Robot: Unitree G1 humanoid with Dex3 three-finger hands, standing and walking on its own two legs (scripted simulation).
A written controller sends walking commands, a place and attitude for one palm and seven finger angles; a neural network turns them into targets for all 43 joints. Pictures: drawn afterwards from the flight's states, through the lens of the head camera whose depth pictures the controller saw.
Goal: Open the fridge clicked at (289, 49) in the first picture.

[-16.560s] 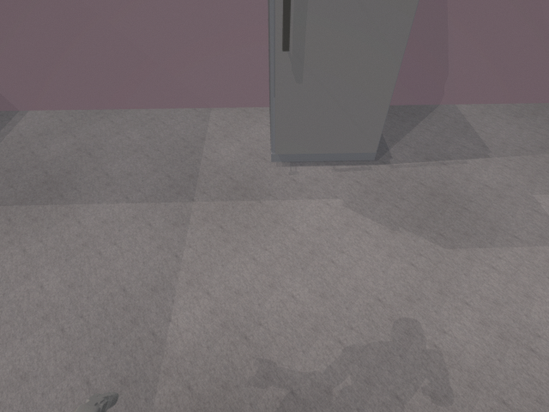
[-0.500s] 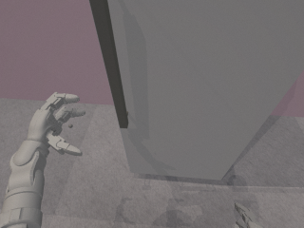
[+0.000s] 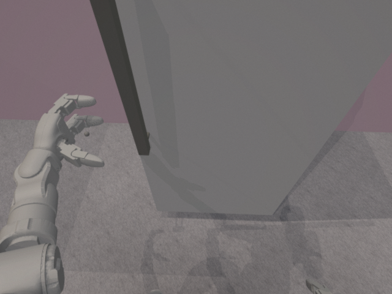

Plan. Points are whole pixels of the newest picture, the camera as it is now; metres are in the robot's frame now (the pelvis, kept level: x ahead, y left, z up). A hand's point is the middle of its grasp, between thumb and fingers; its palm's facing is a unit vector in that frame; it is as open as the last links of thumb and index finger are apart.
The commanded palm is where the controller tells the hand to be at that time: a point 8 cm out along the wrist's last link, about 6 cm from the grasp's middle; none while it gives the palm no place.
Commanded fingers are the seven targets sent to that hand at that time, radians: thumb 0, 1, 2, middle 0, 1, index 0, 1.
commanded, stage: move the hooked fingers beside the handle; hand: left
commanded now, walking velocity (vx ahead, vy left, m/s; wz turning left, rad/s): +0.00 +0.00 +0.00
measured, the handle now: (127, 72) +0.51 +0.14 +0.17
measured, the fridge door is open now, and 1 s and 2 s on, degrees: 0 0 0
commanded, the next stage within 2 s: feel for the door with the fingertips in 1.16 s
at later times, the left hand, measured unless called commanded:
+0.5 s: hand (96, 117) +0.46 +0.22 +0.10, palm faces -0.06 -1.00 -0.01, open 14.0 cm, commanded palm +0.42 +0.27 +0.10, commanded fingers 0.00 -0.50 0.30 -0.30 -1.20 -0.30 -1.20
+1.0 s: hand (95, 122) +0.44 +0.21 +0.10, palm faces -0.01 -1.00 -0.01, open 14.0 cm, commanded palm +0.42 +0.27 +0.10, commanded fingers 0.00 -0.50 0.30 -0.30 -1.20 -0.30 -1.20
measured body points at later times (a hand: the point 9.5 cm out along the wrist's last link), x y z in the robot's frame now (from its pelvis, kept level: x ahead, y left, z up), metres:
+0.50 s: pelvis +0.01 +0.01 -0.01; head +0.08 +0.01 +0.44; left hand +0.45 +0.27 +0.10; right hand +0.05 -0.26 -0.12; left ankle +0.03 +0.12 -0.71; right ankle +0.00 -0.10 -0.71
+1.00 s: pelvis +0.01 +0.01 -0.01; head +0.06 +0.01 +0.44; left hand +0.44 +0.27 +0.10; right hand +0.09 -0.26 -0.12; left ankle +0.03 +0.12 -0.71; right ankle +0.00 -0.10 -0.71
